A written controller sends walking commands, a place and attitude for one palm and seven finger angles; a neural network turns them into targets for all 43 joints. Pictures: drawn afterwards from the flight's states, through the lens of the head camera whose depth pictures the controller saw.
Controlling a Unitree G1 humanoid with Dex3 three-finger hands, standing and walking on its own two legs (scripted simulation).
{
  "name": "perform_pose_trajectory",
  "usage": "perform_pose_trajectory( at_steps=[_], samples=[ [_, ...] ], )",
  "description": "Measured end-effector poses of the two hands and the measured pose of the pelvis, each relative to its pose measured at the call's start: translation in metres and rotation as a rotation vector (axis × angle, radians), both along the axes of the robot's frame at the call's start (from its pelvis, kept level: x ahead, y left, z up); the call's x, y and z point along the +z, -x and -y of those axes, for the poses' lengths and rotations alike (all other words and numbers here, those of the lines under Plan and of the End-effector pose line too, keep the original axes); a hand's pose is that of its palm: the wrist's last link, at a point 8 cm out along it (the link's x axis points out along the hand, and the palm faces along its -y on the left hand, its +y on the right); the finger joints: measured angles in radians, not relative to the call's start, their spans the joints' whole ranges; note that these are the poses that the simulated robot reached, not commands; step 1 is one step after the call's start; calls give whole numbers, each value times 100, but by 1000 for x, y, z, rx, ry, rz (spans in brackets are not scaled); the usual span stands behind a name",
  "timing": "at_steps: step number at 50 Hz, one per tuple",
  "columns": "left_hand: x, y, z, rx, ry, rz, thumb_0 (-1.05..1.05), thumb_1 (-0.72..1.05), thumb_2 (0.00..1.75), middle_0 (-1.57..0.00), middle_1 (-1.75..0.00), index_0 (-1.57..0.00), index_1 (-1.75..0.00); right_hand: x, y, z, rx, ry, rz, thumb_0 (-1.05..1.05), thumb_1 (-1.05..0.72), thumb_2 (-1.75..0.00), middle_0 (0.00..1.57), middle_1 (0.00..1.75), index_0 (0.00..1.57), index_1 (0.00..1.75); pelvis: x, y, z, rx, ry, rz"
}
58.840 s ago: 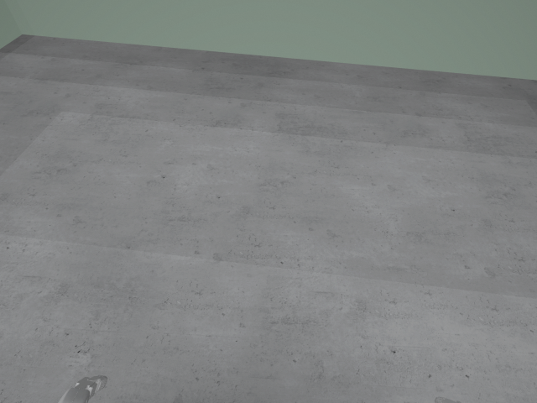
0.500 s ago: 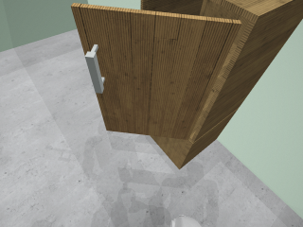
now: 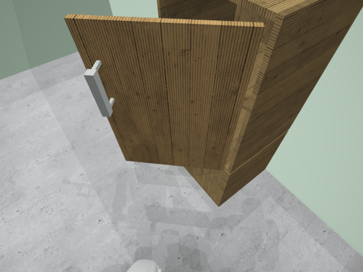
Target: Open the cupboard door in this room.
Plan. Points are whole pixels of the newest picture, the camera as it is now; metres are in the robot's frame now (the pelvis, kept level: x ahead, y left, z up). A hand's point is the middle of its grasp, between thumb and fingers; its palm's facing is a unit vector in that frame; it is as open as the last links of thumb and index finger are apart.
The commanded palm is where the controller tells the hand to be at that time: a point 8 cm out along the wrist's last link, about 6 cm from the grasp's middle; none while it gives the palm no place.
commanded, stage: come to a stop and stand still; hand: left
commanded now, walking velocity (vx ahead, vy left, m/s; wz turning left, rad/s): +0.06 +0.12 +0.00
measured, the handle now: (102, 89) +0.52 +0.25 +0.09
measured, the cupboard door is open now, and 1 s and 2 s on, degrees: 46 46 46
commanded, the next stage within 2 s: look again from close up in 0.50 s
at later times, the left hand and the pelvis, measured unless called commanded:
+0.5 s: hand out of the picture -0.03 +0.21 -0.17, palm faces +0.06 -0.98 -0.17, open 7.3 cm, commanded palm none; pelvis -0.04 +0.03 +0.00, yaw +0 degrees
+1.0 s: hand out of the picture +0.03 +0.15 -0.17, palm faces +0.01 -0.97 -0.25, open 7.2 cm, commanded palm none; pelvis -0.01 -0.03 +0.00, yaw -1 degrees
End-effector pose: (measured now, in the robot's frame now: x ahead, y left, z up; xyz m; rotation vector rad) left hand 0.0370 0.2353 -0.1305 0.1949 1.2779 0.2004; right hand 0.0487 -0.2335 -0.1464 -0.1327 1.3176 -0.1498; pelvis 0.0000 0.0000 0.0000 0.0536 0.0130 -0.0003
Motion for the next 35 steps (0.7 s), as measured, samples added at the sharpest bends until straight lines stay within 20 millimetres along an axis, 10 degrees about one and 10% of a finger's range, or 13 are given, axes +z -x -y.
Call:
perform_pose_trajectory(
  at_steps=[9,15,28,35],
  samples=[
    [-1,66,-26,59,1,-46,0,91,90,-20,-30,-20,-30,13,-16,-18,75,9,116,0,-91,-90,20,30,19,30,1,25,-18,-3,-3,10],
    [-21,91,-48,80,31,-85,0,91,90,-20,-30,-20,-30,13,19,-48,67,23,130,0,-91,-90,20,30,19,30,-6,35,-38,0,40,27],
    [-12,65,-13,6,86,-100,0,92,90,-20,-30,-20,-30,14,138,-42,-42,4,-159,0,-92,-90,20,30,20,30,3,35,-20,-2,30,-17],
    [-13,36,13,-88,10,-74,1,93,90,-20,-30,-20,-30,-19,149,-17,-88,-60,-223,0,-91,-90,20,30,20,30,-14,36,4,-32,60,-24]
  ],
)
